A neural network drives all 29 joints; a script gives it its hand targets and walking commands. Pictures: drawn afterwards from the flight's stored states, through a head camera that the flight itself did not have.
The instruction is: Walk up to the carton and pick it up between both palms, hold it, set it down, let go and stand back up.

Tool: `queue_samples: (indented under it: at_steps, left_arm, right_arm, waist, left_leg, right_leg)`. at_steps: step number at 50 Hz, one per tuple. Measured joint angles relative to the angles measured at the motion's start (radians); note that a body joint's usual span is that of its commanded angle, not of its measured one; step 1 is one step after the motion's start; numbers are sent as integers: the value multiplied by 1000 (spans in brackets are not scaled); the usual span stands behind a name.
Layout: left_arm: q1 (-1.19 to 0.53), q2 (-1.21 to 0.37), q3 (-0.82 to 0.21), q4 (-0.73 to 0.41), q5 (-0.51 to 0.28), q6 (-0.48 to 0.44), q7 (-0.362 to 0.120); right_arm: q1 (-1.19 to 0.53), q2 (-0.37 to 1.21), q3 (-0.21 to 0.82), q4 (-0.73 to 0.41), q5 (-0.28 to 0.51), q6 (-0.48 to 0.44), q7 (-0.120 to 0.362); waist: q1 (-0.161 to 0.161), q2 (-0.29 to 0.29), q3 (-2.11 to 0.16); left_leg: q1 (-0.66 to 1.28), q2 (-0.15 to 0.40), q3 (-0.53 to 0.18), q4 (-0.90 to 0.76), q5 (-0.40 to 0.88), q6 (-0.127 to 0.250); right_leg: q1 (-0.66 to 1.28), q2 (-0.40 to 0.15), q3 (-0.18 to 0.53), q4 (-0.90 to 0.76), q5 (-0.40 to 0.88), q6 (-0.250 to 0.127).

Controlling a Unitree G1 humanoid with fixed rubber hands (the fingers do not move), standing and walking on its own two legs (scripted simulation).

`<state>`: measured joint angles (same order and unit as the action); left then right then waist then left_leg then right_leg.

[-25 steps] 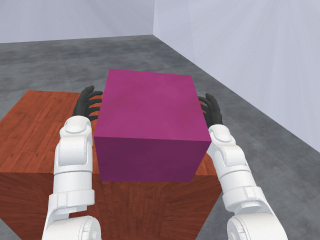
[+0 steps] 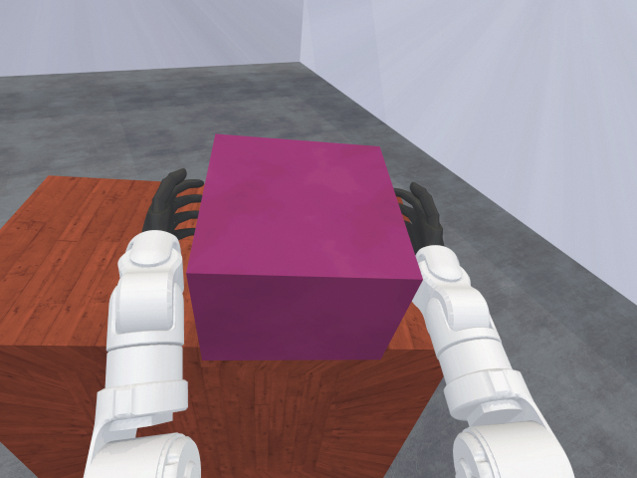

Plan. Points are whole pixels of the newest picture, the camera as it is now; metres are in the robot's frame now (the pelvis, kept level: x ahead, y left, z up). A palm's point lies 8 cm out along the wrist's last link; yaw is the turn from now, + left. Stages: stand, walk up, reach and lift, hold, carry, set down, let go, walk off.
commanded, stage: hold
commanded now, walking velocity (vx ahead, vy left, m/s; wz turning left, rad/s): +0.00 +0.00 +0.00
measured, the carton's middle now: (297, 245) +0.39 +0.01 +0.14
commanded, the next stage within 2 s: none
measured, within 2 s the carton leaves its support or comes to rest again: neither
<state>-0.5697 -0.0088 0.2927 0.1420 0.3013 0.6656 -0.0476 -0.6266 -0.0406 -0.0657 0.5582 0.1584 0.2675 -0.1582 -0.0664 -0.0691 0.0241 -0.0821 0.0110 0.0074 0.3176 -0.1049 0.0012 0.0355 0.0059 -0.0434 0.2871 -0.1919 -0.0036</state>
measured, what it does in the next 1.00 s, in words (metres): stands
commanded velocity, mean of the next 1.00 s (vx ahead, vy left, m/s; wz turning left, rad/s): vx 0.00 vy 0.00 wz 0.00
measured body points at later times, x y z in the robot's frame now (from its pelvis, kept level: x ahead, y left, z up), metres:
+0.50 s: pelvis +0.00 +0.00 +0.00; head -0.04 +0.02 +0.45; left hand +0.37 +0.17 +0.18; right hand +0.37 -0.16 +0.17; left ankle +0.05 +0.12 -0.75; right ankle -0.01 -0.11 -0.75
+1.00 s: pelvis +0.00 -0.01 +0.00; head -0.05 +0.02 +0.45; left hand +0.37 +0.17 +0.18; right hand +0.37 -0.16 +0.17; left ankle +0.05 +0.12 -0.75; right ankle -0.01 -0.11 -0.75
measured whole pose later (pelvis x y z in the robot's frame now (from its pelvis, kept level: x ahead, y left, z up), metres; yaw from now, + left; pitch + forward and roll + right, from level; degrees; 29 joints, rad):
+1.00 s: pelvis +0.00 -0.01 +0.00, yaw +0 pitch -8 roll +0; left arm -0.56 -0.01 0.31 0.13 0.30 0.68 -0.07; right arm -0.61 -0.03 -0.05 0.53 0.15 0.28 -0.18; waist -0.07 -0.06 0.03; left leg -0.06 0.01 0.00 0.31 -0.10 -0.01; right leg 0.05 0.01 -0.05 0.30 -0.20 -0.01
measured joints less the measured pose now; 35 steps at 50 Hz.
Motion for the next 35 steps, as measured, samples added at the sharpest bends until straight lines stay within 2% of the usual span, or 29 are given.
queue_samples:
  at_steps: [15, 35]
  left_arm:
    - [50, -11, -10, -74, -4, 22, 1]
    - [29, -8, 9, -40, -4, 20, -17]
  right_arm:
    - [41, -7, 31, -64, 26, 19, -11]
    - [38, 3, 24, -57, 5, 28, -19]
  waist:
    - [-5, 7, 11]
    - [-6, 12, 7]
  left_leg:
    - [22, -1, -2, 6, -14, -1]
    - [31, 3, -4, -10, 1, -7]
  right_leg:
    - [28, -1, -2, -4, -9, 0]
    - [25, 4, -4, 5, -8, -7]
